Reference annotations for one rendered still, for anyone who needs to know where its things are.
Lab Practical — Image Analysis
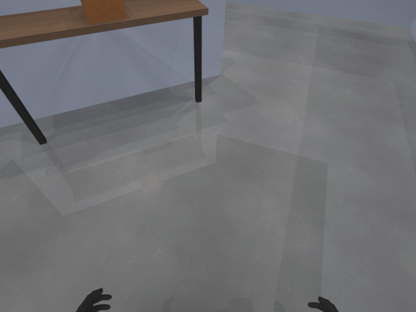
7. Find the left robot hand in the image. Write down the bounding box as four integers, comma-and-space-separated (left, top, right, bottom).
76, 288, 112, 312

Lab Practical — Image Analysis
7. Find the right robot hand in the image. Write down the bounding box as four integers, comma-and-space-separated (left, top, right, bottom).
308, 296, 338, 312

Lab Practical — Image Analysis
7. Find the carton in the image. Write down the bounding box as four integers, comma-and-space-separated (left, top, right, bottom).
81, 0, 127, 24

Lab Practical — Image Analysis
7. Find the table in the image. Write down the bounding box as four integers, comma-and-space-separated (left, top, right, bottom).
0, 0, 209, 145

